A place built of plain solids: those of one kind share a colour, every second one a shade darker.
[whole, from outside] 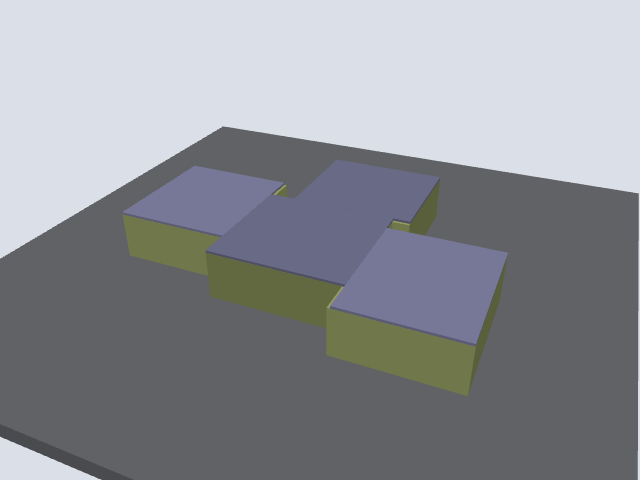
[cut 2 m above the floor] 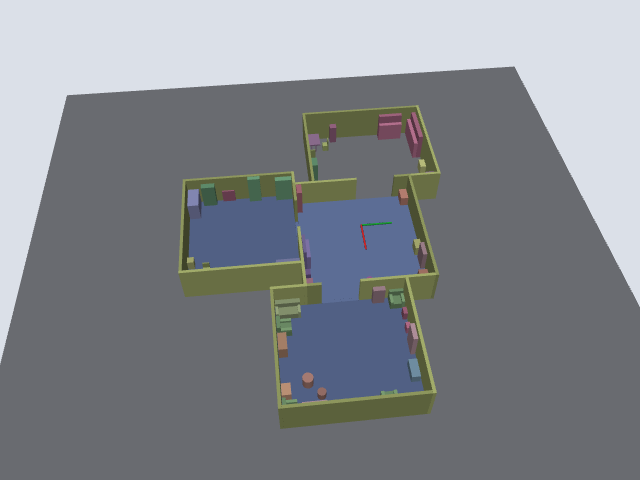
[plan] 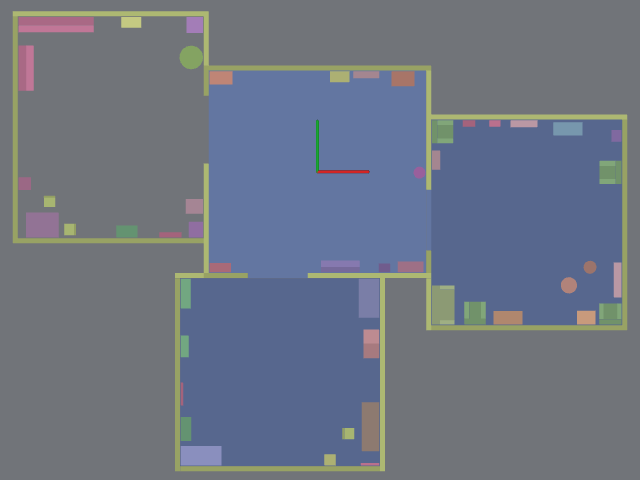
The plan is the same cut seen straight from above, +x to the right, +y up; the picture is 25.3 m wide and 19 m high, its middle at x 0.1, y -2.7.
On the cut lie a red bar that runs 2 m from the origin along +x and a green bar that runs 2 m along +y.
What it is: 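One storey of an old house, long lived in; a hub and three side rooms behind broad openings; a side room's floor lies below the hub's by a bare drop, by one riser or not at all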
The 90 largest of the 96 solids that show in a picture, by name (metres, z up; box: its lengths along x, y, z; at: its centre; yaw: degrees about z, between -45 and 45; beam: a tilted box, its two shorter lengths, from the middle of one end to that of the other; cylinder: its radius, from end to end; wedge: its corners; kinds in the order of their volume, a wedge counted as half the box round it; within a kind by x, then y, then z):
{
 "floor_1": {"box": [2.37, 0.2, 0.43], "at": [-1.57, -4.11, 0.16]},
 "floor_2": {"box": [7.92, 7.44, 0.43], "at": [-1.48, -7.93, 0.16]},
 "floor_3": {"box": [8.6, 8.02, 0.63], "at": [0.0, 0.0, 0.26]},
 "floor_4": {"box": [0.2, 2.4, 0.63], "at": [4.4, -1.91, 0.26]},
 "floor_5": {"box": [7.56, 8.14, 0.63], "at": [8.28, -2.0, 0.26]},
 "wall_1": {"box": [0.2, 8.79, 3.25], "at": [-11.96, 1.76, 1.57]},
 "wall_2": {"box": [7.56, 0.2, 3.25], "at": [-8.28, -2.73, 1.57]},
 "wall_3": {"box": [7.56, 0.2, 3.25], "at": [-8.28, 6.26, 1.57]},
 "wall_4": {"box": [0.2, 7.64, 3.25], "at": [-5.54, -8.03, 1.57]},
 "wall_5": {"box": [1.14, 0.2, 3.25], "at": [-5.07, -4.11, 1.57]},
 "wall_6": {"box": [0.2, 4.34, 3.25], "at": [-4.4, -1.84, 1.57]},
 "wall_7": {"box": [0.2, 1.0, 3.25], "at": [-4.4, 3.51, 1.57]},
 "wall_8": {"box": [0.2, 2.15, 3.25], "at": [-4.4, 5.28, 1.57]},
 "wall_9": {"box": [1.75, 0.2, 3.25], "at": [-3.63, -4.11, 1.57]},
 "wall_10": {"box": [7.92, 0.2, 3.25], "at": [-1.48, -11.75, 1.57]},
 "wall_11": {"box": [9.0, 0.2, 3.25], "at": [0.0, 4.11, 1.57]},
 "wall_12": {"box": [4.89, 0.2, 3.25], "at": [2.06, -4.11, 1.57]},
 "wall_13": {"box": [0.2, 7.64, 3.25], "at": [2.58, -8.03, 1.57]},
 "wall_14": {"box": [0.2, 2.07, 3.25], "at": [4.4, -5.24, 1.57]},
 "wall_15": {"box": [0.2, 0.9, 3.25], "at": [4.4, -3.56, 1.57]},
 "wall_16": {"box": [0.2, 4.72, 3.25], "at": [4.4, 1.65, 1.57]},
 "wall_17": {"box": [7.76, 0.2, 3.25], "at": [8.38, -6.18, 1.57]},
 "wall_18": {"box": [7.76, 0.2, 3.25], "at": [8.38, 2.17, 1.57]},
 "wall_19": {"box": [0.2, 8.14, 3.25], "at": [12.16, -2.0, 1.57]},
 "roof_1": {"box": [7.56, 9.19, 0.16], "at": [-8.28, 1.76, 3.28]},
 "roof_2": {"box": [8.32, 7.64, 0.16], "at": [-1.48, -8.03, 3.28]},
 "roof_3": {"box": [9.0, 8.42, 0.16], "at": [0.0, 0.0, 3.28]},
 "roof_4": {"box": [7.76, 8.54, 0.16], "at": [8.38, -2.0, 3.28]},
 "kitchen_run_1": {"box": [0.31, 1.79, 2.15], "at": [-11.68, 4.11, 1.03]},
 "kitchen_run_2": {"box": [0.29, 1.79, 1.5], "at": [-11.38, 4.11, 0.7]},
 "kitchen_run_3": {"box": [2.98, 0.29, 1.51], "at": [-10.35, 5.66, 0.7]},
 "kitchen_run_4": {"box": [2.98, 0.33, 2.15], "at": [-10.35, 5.97, 1.02]},
 "workbench_1": {"box": [1.61, 0.77, 1.36], "at": [-4.6, -11.24, 1.06]},
 "workbench_2": {"box": [0.82, 1.54, 1.41], "at": [2.04, -5.01, 1.08]},
 "metal_shelving_1": {"box": [0.84, 0.48, 1.63], "at": [-7.55, -2.37, 0.77]},
 "metal_shelving_2": {"box": [0.32, 0.87, 2.26], "at": [-5.25, -6.91, 1.51]},
 "metal_shelving_3": {"box": [0.39, 1.17, 1.96], "at": [-5.21, -4.82, 1.36]},
 "metal_shelving_4": {"box": [0.42, 0.95, 1.81], "at": [-5.2, -10.18, 1.28]},
 "armchair_1": {"box": [0.21, 0.91, 0.93], "at": [4.63, 1.58, 1.04]},
 "armchair_2": {"box": [0.64, 0.72, 0.49], "at": [5.06, 1.49, 0.82]},
 "armchair_3": {"box": [0.64, 0.19, 0.69], "at": [5.06, 1.95, 0.92]},
 "armchair_4": {"box": [0.2, 0.66, 0.66], "at": [5.91, -5.48, 0.91]},
 "armchair_5": {"box": [0.86, 0.24, 1.02], "at": [6.24, -5.93, 1.09]},
 "armchair_6": {"box": [0.66, 0.66, 0.49], "at": [6.33, -5.48, 0.82]},
 "armchair_7": {"box": [0.17, 0.62, 0.64], "at": [11.24, -5.52, 0.9]},
 "armchair_8": {"box": [0.64, 0.2, 0.61], "at": [11.48, -0.39, 0.88]},
 "armchair_9": {"box": [0.64, 0.72, 0.49], "at": [11.48, 0.07, 0.82]},
 "armchair_10": {"box": [0.88, 0.22, 0.98], "at": [11.59, -5.94, 1.07]},
 "armchair_11": {"box": [0.71, 0.62, 0.46], "at": [11.68, -5.52, 0.81]},
 "armchair_12": {"box": [0.23, 0.92, 0.96], "at": [11.92, -0.03, 1.06]},
 "bookcase_1": {"box": [1.03, 0.28, 1.51], "at": [1.93, 3.84, 1.33]},
 "bookcase_2": {"box": [0.33, 0.77, 1.36], "at": [4.7, 0.46, 1.26]},
 "bookcase_3": {"box": [1.08, 0.28, 1.74], "at": [8.18, 1.9, 1.45]},
 "bookcase_4": {"box": [0.31, 1.39, 1.39], "at": [11.88, -4.28, 1.27]},
 "fridge_1": {"box": [0.66, 0.64, 2.01], "at": [-4.86, 5.81, 0.95]},
 "fridge_2": {"box": [0.57, 0.62, 1.96], "at": [-4.82, -2.29, 0.93]},
 "sideboard_1": {"box": [1.53, 0.21, 1.77], "at": [0.91, -3.87, 1.46]},
 "sideboard_2": {"box": [1.53, 0.26, 1.24], "at": [0.91, -3.64, 1.2]},
 "tv_unit_1": {"box": [1.16, 0.54, 0.96], "at": [7.54, -5.78, 1.06]},
 "tv_unit_2": {"box": [0.73, 0.55, 0.96], "at": [10.64, -5.78, 1.06]},
 "sofa_1": {"box": [0.32, 1.55, 0.86], "at": [4.69, -5.27, 1.01]},
 "sofa_2": {"box": [0.58, 1.38, 0.48], "at": [5.14, -5.36, 0.82]},
 "sofa_3": {"box": [0.58, 0.17, 0.62], "at": [5.14, -4.58, 0.89]},
 "plant_big_round_1": {"cylinder": 0.47, "from": [-5.0, 4.53, 0.0], "to": [-5.0, 4.53, 1.14]},
 "carton_stack_1": {"box": [0.63, 1.14, 0.77], "at": [2.13, -6.81, 0.76]},
 "carton_stack_2": {"box": [0.63, 0.55, 0.6], "at": [2.13, -6.52, 1.45]},
 "trunk_1": {"box": [0.92, 0.53, 0.73], "at": [-3.82, 3.71, 0.94]},
 "trunk_2": {"box": [0.91, 0.6, 0.59], "at": [3.39, 3.68, 0.87]},
 "tall_odds_1": {"box": [0.79, 0.43, 0.83], "at": [-7.38, 5.92, 0.36]},
 "tall_odds_2": {"box": [0.46, 0.44, 0.72], "at": [0.5, -11.4, 0.74]},
 "tall_odds_3": {"box": [0.78, 0.43, 0.74], "at": [0.88, 3.76, 0.95]},
 "coat_rack_1": {"box": [0.85, 0.37, 2.02], "at": [-3.85, -3.8, 1.59]},
 "desk_1": {"box": [0.7, 1.94, 0.46], "at": [2.1, -10.09, 1.34]},
 "washing_machine_1": {"box": [0.69, 0.58, 1.22], "at": [-4.87, -1.37, 0.56]},
 "hall_bench_1": {"box": [1.02, 0.44, 1.01], "at": [3.69, -3.76, 1.08]},
 "radiator_1": {"box": [0.88, 0.21, 0.83], "at": [-5.83, -2.5, 0.36]},
 "radiator_2": {"box": [0.1, 0.91, 1.0], "at": [-5.36, -8.8, 0.88]},
 "radiator_3": {"box": [0.5, 0.26, 0.67], "at": [6.0, 1.91, 0.91]},
 "radiator_4": {"box": [0.45, 0.26, 0.59], "at": [7.03, 1.91, 0.88]},
 "pet_corner_1": {"box": [0.5, 0.5, 1.52], "at": [-11.59, -0.47, 0.71]},
 "coffee_table_1": {"box": [1.16, 0.53, 0.59], "at": [9.91, 1.7, 0.87]},
 "stool_pouffe_round_1": {"cylinder": 0.32, "from": [9.95, -4.49, 0.58], "to": [9.95, -4.49, 1.31]},
 "stool_pouffe_round_2": {"cylinder": 0.26, "from": [10.79, -3.78, 0.58], "to": [10.79, -3.78, 1.09]},
 "side_table_1": {"box": [0.46, 0.35, 0.99], "at": [2.65, -3.8, 1.07]},
 "side_table_2": {"box": [0.4, 0.46, 0.8], "at": [11.84, 1.42, 0.98]},
 "dining_chair_1": {"box": [0.45, 0.37, 0.56], "at": [-10.61, -1.22, 0.23]},
 "dining_chair_2": {"box": [0.38, 0.46, 0.55], "at": [-9.83, -2.29, 0.23]},
 "dining_chair_3": {"box": [0.39, 0.45, 0.51], "at": [1.26, -10.37, 0.63]},
 "dining_table_1": {"box": [1.3, 0.99, 0.11], "at": [-10.89, -2.11, 0.79]},
 "floor_lamp_round_1": {"cylinder": 0.24, "from": [4.04, -0.03, 1.75], "to": [4.04, -0.03, 2.08]}
}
